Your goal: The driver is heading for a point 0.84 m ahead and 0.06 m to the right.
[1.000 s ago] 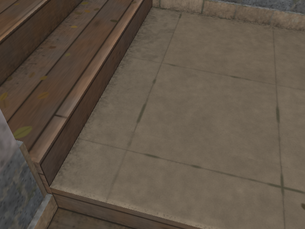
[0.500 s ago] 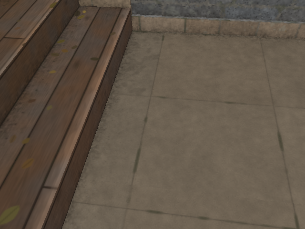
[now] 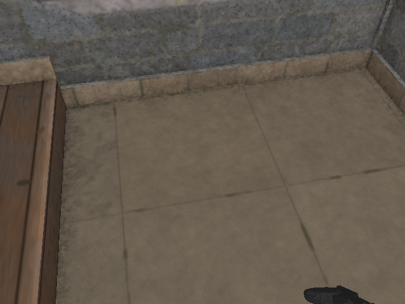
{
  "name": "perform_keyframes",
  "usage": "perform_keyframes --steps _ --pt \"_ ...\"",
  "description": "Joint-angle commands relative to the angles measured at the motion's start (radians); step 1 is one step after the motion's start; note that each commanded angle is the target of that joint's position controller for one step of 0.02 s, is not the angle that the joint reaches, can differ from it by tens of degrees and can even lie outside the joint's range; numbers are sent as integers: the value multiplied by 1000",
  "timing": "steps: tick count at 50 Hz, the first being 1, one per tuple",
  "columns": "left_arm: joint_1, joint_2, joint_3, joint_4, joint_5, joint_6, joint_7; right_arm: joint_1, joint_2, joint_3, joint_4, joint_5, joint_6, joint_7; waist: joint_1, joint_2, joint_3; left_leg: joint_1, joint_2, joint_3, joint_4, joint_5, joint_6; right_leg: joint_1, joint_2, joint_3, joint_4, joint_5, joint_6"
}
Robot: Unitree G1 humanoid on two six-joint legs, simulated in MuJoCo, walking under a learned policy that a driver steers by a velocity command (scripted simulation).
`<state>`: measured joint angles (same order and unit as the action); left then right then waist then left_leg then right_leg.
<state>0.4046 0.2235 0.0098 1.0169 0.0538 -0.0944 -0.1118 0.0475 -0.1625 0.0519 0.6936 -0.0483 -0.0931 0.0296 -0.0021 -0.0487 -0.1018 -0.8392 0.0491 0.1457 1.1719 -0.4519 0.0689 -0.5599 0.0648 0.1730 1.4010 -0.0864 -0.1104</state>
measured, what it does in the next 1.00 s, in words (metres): climbs: right foot, then left foot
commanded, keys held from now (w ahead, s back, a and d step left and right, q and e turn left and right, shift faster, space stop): w+e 0.22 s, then w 0.42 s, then w+q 0.36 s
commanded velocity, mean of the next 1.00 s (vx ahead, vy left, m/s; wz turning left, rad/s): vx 0.50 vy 0.00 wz -0.16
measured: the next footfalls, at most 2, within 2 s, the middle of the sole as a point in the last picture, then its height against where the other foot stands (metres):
right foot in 0.46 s outside the picture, level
left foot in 0.96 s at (218, 225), level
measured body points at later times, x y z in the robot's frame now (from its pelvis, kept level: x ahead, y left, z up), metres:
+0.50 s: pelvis +0.27 -0.06 +0.08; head +0.28 -0.07 +0.53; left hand +0.57 +0.07 +0.03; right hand +0.16 -0.27 -0.06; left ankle +0.10 +0.12 -0.62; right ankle +0.32 -0.18 -0.64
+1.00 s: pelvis +0.57 -0.08 +0.07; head +0.59 -0.07 +0.52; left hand +0.64 +0.18 -0.07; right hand +0.73 -0.35 -0.01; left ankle +0.71 -0.02 -0.64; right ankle +0.34 -0.19 -0.59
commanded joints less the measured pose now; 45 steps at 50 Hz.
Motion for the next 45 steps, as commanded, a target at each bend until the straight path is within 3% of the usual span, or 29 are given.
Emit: perform_keyframes --steps 1,2,3,4,5,6,8,12,15,17,20,22,23,24,25,26,27,28,29,30,32,34,36,37,39,40,41,43,45 --pt "-98 11 20 -112 12 4 33 325 -16 -27 154 17 8 3 -39 125 21 447 289 -694 -666 -265 222 -514 -76 -10 504 60 -41" --pt "-114 -20 11 -130 13 13 39 244 45 -13 160 9 8 2 13 68 48 368 265 -605 -700 -213 191 -484 -104 3 464 54 -59" --pt "-101 -59 4 -139 12 24 42 171 58 -12 156 8 3 -6 50 61 73 337 245 -533 -755 -173 183 -485 -114 4 430 5 -75" --pt "-128 -39 2 -160 8 27 33 151 42 -16 161 -3 -12 -11 63 38 79 353 236 -448 -801 -108 169 -484 -141 -22 318 7 -70" --pt "-162 -61 -11 -170 -2 27 23 113 15 -22 178 -36 -15 -15 60 71 108 337 232 -374 -844 -102 164 -506 -152 -20 301 -47 -102" --pt "-182 -5 11 -169 -5 21 11 117 -23 -31 173 -19 -38 0 59 61 75 346 205 -283 -890 -68 143 -402 -186 -56 137 12 -92" --pt "-209 56 39 -159 -7 17 -6 118 -57 -21 167 -29 -72 -5 67 129 93 327 169 -127 -941 115 100 -272 -209 -105 54 107 -68" --pt "-418 56 31 -254 5 2 -27 324 -113 -13 199 -70 -56 -29 -59 36 88 724 220 -42 -917 319 118 -441 -225 -111 -208 189 -48" --pt "-502 37 23 -325 -3 24 -15 402 -156 -19 214 -42 -49 1 -81 118 146 627 207 36 -1021 343 130 -115 -199 -224 -434 137 2" --pt "-554 33 23 -363 22 39 -5 458 -185 -42 242 -15 -63 16 -99 113 224 818 248 -6 -1017 439 150 -188 -169 -228 -594 10 27" --pt "-564 17 28 -394 17 51 22 486 -215 -73 257 17 -45 14 -93 137 228 1069 317 -47 -996 585 164 -190 -133 -215 -771 -196 42" --pt "-508 45 37 -372 4 26 39 408 -239 -92 215 6 -11 3 -44 120 173 1057 321 -1 -929 749 149 14 -90 -225 -895 -90 19" --pt "-435 98 61 -347 -23 7 49 372 -237 -97 191 -1 -7 -2 9 124 98 948 278 60 -829 957 122 258 -38 -248 -888 33 -19" --pt "-262 179 100 -294 -21 -13 67 391 -208 -95 178 -23 -15 -6 65 54 -25 800 199 109 -596 877 41 556 -57 -192 -814 180 -76" --pt "-19 220 111 -246 -31 -1 85 506 -28 -42 133 -22 -39 10 97 -160 -314 385 86 79 -326 437 -52 1094 -244 96 -758 265 -238" --pt "207 232 121 -179 10 17 103 405 -94 -67 133 2 -41 41 210 -65 -265 147 -43 -11 -57 -138 -79 1187 -384 411 -971 267 -311" --pt "202 272 146 -128 19 -7 111 271 -88 -79 99 21 -49 57 210 -25 -31 -23 -11 -166 104 -104 -46 1054 -362 353 -1020 259 -221" --pt "124 244 148 -125 -1 -20 111 237 -112 -92 112 5 -52 48 170 -43 72 -45 44 -195 159 -37 -33 882 -346 254 -1043 203 -193" --pt "44 131 118 -140 -21 -19 107 280 -149 -111 110 -25 -52 28 106 -49 46 59 74 -227 105 35 0 736 -333 203 -1082 148 -191" --pt "-22 68 105 -140 -25 -21 93 279 -109 -102 108 -31 -50 17 57 -50 104 113 101 -220 83 100 24 588 -327 145 -1117 135 -180" --pt "-85 -10 83 -177 -13 -18 84 256 -29 -84 86 -24 -31 9 12 4 102 156 99 -210 32 94 18 476 -352 142 -1177 134 -200" --pt "-146 28 89 -203 -1 -36 96 224 -40 -83 59 -9 -22 19 -3 22 116 126 100 -202 -83 203 -7 434 -325 37 -1229 165 -177" --pt "-161 25 77 -211 10 -47 104 202 -32 -71 41 -8 -10 48 -10 41 133 222 82 -164 -247 400 -16 336 -268 -97 -1227 234 -133" --pt "-162 55 80 -203 16 -46 95 187 -18 -59 30 -12 2 66 -15 17 152 298 64 -149 -314 482 -13 254 -258 -144 -1242 248 -119" --pt "-94 89 78 -166 16 -50 71 131 -73 -72 -4 2 17 84 -4 -16 203 318 45 -165 -390 588 -4 263 -290 -161 -1264 199 -112" --pt "-125 177 112 -183 -91 -43 108 20 -141 -108 -5 126 15 15 2 -15 215 277 59 -198 -436 570 3 292 -310 -150 -1299 169 -75" --pt "-111 187 110 -172 -107 -41 124 -11 -157 -103 -20 124 14 -7 10 -1 221 226 47 -210 -489 570 10 385 -328 -155 -1295 170 -60" --pt "-63 164 104 -149 -92 -34 141 -23 -146 -110 -24 86 13 -4 14 4 204 243 16 -175 -565 597 32 495 -317 -205 -1259 252 -31" --pt "-74 162 110 -150 -78 -17 145 4 -159 -126 -14 77 20 -1 -6 -53 153 309 -30 -115 -547 459 58 591 -304 -253 -1151 521 -2"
